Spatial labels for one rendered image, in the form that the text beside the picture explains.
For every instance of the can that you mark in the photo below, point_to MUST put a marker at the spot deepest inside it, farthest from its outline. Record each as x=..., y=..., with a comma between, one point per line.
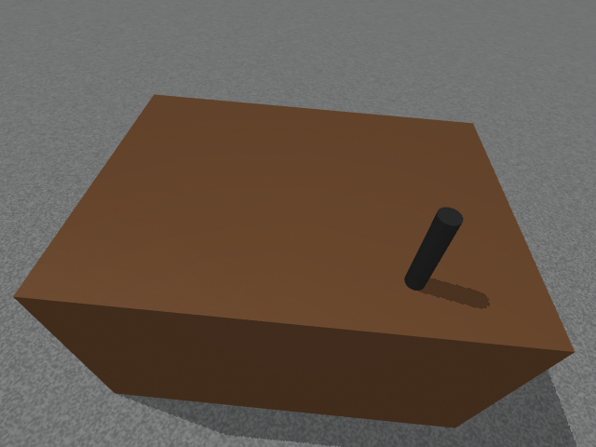
x=439, y=236

